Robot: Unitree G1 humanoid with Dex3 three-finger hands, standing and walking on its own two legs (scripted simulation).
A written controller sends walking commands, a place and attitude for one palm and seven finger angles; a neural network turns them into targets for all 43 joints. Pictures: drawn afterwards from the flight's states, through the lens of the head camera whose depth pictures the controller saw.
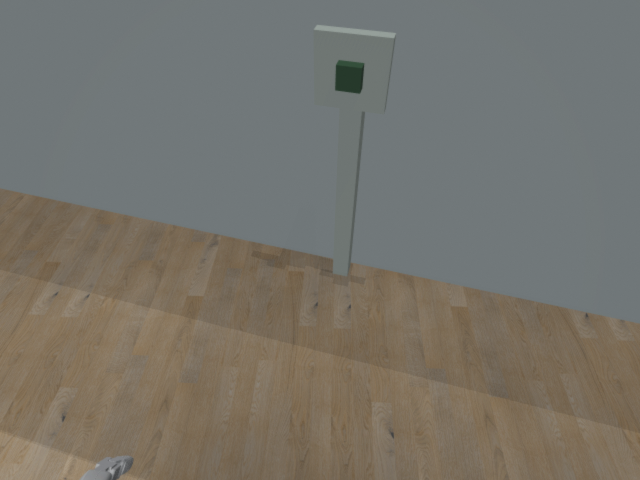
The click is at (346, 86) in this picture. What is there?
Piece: button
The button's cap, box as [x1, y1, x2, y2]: [335, 60, 363, 93]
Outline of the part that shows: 338,60 336,64 335,89 359,93 362,84 363,63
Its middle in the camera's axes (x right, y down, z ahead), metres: +0.07 -0.38 +0.90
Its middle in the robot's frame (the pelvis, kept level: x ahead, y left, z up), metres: +0.94 -0.02 +0.06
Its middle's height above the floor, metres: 0.83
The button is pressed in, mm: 0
